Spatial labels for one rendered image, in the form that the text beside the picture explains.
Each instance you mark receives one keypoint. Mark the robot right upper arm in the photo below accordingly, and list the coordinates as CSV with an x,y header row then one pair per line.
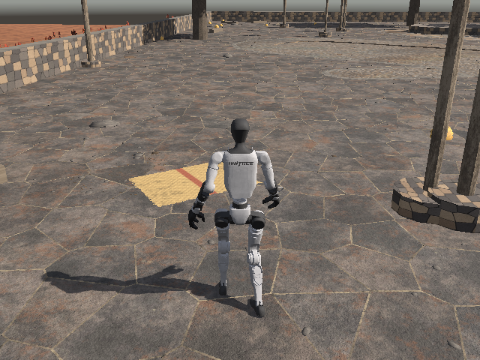
x,y
267,170

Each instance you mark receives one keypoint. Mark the robot right foot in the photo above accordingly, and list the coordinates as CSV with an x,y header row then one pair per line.
x,y
260,310

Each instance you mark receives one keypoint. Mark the right robot forearm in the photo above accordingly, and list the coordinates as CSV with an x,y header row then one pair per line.
x,y
274,192

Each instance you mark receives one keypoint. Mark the robot right thigh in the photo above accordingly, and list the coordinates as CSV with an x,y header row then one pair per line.
x,y
255,232

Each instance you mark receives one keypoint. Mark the left robot forearm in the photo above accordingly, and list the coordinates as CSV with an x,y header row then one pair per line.
x,y
200,200

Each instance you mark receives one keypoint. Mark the robot left hand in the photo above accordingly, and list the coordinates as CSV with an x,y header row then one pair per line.
x,y
192,218

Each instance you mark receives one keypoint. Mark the robot left upper arm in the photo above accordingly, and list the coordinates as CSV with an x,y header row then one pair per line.
x,y
212,171

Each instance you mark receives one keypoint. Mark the robot right hand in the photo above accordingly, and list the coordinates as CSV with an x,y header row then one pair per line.
x,y
274,204

